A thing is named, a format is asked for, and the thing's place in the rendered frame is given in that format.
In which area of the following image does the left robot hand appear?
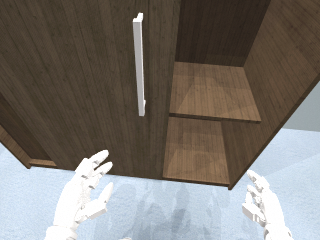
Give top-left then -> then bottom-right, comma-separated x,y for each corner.
53,150 -> 114,231

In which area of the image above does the robot left forearm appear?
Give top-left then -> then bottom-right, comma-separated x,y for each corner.
44,225 -> 78,240

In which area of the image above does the right robot hand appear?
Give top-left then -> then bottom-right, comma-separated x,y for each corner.
242,170 -> 285,228

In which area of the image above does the robot right forearm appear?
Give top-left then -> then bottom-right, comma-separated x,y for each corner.
263,223 -> 293,240

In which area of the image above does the wardrobe door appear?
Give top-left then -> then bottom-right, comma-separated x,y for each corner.
0,0 -> 181,180
0,92 -> 53,161

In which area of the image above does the handle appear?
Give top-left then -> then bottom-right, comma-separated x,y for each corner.
132,13 -> 146,116

